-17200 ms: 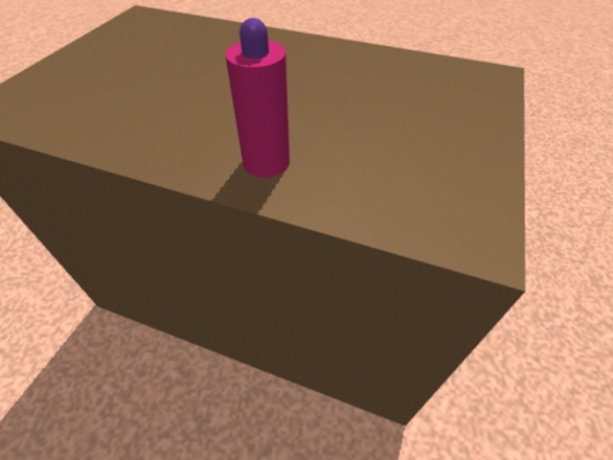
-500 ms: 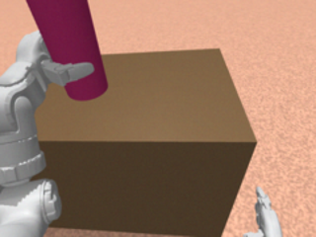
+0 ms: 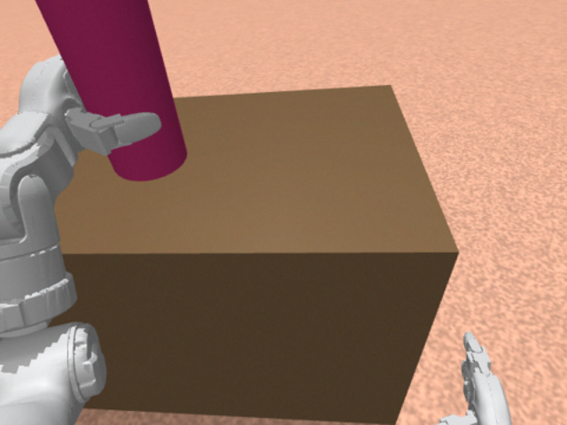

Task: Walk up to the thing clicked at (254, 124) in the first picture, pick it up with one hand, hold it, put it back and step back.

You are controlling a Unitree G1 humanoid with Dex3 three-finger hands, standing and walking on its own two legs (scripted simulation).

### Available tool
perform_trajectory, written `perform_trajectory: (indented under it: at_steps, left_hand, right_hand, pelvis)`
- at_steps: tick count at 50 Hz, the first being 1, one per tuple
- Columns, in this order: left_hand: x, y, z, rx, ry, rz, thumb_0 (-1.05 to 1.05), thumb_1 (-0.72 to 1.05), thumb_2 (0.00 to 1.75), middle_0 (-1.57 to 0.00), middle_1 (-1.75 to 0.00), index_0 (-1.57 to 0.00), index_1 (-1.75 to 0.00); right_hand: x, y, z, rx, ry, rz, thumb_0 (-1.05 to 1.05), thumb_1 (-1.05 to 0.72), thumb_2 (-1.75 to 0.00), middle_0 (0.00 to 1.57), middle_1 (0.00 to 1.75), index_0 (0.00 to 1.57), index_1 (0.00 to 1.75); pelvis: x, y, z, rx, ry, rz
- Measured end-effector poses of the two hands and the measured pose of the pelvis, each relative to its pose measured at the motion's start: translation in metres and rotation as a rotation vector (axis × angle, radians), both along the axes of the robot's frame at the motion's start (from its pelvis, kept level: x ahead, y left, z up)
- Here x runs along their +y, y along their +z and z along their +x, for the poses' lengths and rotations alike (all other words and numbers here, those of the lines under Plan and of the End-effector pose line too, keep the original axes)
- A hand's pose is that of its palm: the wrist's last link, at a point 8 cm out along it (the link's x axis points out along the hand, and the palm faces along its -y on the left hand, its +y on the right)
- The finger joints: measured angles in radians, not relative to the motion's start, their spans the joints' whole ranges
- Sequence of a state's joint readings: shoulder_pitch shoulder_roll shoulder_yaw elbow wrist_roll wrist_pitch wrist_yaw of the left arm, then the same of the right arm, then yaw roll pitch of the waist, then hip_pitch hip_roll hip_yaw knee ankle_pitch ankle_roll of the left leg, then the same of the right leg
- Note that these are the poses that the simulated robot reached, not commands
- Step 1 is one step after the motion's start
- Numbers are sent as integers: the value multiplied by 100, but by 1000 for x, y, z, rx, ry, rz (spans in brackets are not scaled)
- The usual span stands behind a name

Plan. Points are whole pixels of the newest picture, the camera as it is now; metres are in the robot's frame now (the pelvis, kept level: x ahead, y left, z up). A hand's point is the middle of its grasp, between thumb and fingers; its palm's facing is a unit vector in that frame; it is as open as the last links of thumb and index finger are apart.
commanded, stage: hold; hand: left
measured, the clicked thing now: (113, 52) +0.34 +0.15 +0.39
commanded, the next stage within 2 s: crouch in 0.90 s
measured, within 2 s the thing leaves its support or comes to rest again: neither
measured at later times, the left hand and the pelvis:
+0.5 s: hand (123, 104) +0.33 +0.16 +0.34, palm faces +0.08 -1.00 -0.05, open 11.8 cm; pelvis +0.00 +0.00 +0.00, yaw +0 degrees
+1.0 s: hand (110, 104) +0.32 +0.17 +0.34, palm faces +0.11 -0.99 -0.06, open 11.8 cm; pelvis -0.01 +0.00 +0.00, yaw +0 degrees
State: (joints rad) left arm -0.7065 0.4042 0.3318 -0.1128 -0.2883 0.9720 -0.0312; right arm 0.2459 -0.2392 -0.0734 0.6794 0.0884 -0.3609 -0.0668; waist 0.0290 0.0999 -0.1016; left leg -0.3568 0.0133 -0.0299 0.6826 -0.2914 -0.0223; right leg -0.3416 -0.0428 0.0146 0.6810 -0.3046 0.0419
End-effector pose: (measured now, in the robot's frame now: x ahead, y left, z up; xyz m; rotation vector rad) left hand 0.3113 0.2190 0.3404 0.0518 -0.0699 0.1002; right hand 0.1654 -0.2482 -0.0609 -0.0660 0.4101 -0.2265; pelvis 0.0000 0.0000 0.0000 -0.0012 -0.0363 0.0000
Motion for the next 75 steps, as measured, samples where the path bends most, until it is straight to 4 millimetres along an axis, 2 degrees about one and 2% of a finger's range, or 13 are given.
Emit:
perform_trajectory:
  at_steps: [14, 30, 40, 53, 59, 65, 75]
  left_hand:
    - [4, 2, -4, -7, 1, -1, -1, -61, 106, -60, -104, -61, -103]
    - [-7, 3, -6, -3, -15, -10, -1, -61, 106, -60, -105, -61, -104]
    - [2, 4, -6, -1, 20, -16, -1, -61, 106, -60, -105, -61, -104]
    - [3, 6, -15, -12, -5, 12, -1, -61, 106, -60, -104, -61, -103]
    - [1, 6, -9, 6, -13, -19, -1, -61, 105, -61, -103, -62, -102]
    - [5, -10, 13, 73, 19, -72, -1, -61, 105, -62, -102, -63, -101]
    - [17, -71, 52, 159, 83, -66, -1, -61, 104, -62, -101, -63, -100]
  right_hand:
    - [2, 3, 1, -13, 4, -1, -2, 53, -6, 5, 5, 5, 5]
    - [-3, 2, -1, -24, -6, 1, -2, 53, -6, 5, 5, 5, 5]
    - [-6, 5, -6, -25, -7, -6, -2, 53, -6, 5, 5, 5, 5]
    - [-2, 5, -5, -29, -1, -11, -2, 53, -6, 5, 5, 5, 5]
    - [4, 4, -2, -28, 15, -3, -2, 55, -5, 5, 5, 5, 5]
    - [9, 7, -7, -31, 29, -1, -2, 56, -5, 5, 5, 5, 5]
    - [0, 6, -32, 9, -8, -57, -2, 57, -5, 5, 5, 5, 5]
  pelvis:
    - [1, 0, 0, -4, 2, -2]
    - [-3, 0, -3, -9, 0, 1]
    - [-4, 0, -5, -9, 0, 4]
    - [-2, 0, -7, -15, 1, -2]
    - [-2, 0, -8, -14, 6, 0]
    - [-3, 0, -9, -5, 6, 4]
    - [-3, -1, -10, 17, -7, 4]
